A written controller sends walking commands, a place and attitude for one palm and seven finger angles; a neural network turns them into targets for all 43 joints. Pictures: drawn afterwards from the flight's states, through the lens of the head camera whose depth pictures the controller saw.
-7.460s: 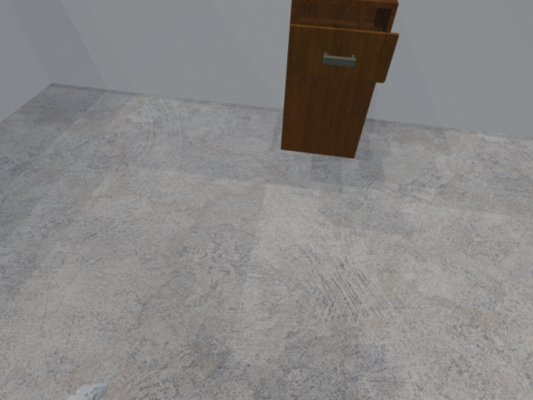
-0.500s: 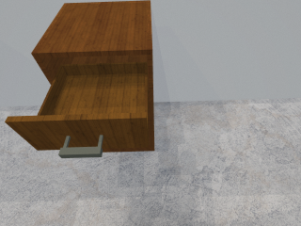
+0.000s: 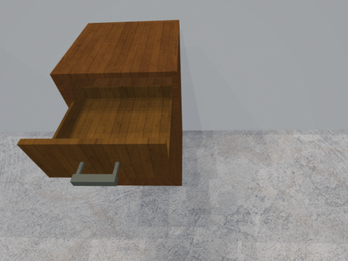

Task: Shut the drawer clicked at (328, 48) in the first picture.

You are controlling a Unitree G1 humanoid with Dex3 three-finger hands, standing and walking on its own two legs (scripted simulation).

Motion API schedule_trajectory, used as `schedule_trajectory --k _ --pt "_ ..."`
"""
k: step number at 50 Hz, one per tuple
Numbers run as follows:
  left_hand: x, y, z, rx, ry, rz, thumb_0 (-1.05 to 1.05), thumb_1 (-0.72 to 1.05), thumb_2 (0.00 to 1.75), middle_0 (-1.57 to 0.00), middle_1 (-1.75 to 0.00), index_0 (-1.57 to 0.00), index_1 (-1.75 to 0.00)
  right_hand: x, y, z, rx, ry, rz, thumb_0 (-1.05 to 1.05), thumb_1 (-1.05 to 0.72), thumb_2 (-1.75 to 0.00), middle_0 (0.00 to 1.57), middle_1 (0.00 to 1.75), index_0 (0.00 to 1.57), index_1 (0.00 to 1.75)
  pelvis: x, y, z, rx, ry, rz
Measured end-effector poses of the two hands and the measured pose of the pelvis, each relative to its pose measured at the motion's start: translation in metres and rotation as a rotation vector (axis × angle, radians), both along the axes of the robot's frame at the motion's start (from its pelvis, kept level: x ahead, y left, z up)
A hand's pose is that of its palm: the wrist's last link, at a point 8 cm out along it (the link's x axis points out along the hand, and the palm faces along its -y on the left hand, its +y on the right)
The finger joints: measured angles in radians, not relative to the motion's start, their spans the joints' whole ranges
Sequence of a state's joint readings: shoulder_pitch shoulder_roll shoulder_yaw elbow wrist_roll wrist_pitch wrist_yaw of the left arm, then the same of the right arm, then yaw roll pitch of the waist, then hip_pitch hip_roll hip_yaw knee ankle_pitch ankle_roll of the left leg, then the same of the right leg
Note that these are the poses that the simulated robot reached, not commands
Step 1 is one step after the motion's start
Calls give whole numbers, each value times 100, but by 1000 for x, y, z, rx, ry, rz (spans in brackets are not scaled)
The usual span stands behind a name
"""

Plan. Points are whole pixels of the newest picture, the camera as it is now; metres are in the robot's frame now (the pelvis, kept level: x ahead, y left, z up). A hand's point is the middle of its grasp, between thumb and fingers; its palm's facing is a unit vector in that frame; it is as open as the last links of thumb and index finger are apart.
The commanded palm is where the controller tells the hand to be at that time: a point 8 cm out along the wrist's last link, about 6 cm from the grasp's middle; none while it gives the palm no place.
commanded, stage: shuffle to correct the standing spot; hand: left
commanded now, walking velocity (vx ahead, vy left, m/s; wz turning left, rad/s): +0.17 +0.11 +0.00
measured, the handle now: (96, 172) +0.35 +0.25 -0.04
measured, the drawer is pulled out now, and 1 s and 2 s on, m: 0.29 0.29 0.29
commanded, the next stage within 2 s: come to a stop and stand still in 0.28 s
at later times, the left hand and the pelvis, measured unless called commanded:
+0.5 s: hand out of the picture +0.03 +0.22 -0.18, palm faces +0.08 -0.97 -0.23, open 7.4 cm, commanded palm none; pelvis +0.05 +0.04 -0.01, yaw +2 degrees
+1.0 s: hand out of the picture +0.09 +0.19 -0.16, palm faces +0.06 -0.96 -0.26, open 7.3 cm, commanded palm none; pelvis +0.04 +0.01 +0.00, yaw +2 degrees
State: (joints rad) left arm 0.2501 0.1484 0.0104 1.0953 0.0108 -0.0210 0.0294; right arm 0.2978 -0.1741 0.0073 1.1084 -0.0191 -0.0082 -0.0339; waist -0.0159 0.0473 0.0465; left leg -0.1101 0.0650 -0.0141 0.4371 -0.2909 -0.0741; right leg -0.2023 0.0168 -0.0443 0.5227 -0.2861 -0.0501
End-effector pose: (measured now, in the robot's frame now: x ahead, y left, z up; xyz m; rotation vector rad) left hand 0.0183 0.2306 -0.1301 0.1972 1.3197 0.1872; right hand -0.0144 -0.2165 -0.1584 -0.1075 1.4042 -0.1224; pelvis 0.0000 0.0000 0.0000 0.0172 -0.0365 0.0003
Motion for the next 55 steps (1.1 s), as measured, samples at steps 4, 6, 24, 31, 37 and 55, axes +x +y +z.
schedule_trajectory --k 4,6,24,31,37,55 --pt "-13 -2 -3 -14 24 13 0 91 89 -20 -30 -20 -30 -8 1 1 -2 25 8 1 -91 -90 20 30 20 30 -1 1 0 -3 -4 1" --pt "-19 -1 -5 -23 35 23 0 91 89 -20 -30 -20 -30 -12 3 1 -3 41 13 0 -91 -90 20 30 20 30 0 4 -1 -7 -3 3" --pt "4 33 -18 -23 53 72 0 91 89 -20 -30 -20 -30 0 51 -5 20 126 7 1 -91 -90 20 30 20 30 43 37 -13 -4 20 28" --pt "32 35 -15 -29 74 63 0 91 90 -20 -30 -20 -30 50 62 3 8 2 9 0 -91 -90 20 30 20 30 58 42 -4 -1 3 17" --pt "63 32 -8 13 -17 55 1 93 90 -20 -30 -20 -30 65 49 -6 29 12 24 1 -91 -90 20 30 20 30 59 26 -7 24 -5 24" --pt "44 11 0 8 -48 36 0 92 89 -20 -30 -20 -30 38 5 2 -8 16 24 0 -91 -90 20 30 20 30 32 8 -1 10 -2 29"
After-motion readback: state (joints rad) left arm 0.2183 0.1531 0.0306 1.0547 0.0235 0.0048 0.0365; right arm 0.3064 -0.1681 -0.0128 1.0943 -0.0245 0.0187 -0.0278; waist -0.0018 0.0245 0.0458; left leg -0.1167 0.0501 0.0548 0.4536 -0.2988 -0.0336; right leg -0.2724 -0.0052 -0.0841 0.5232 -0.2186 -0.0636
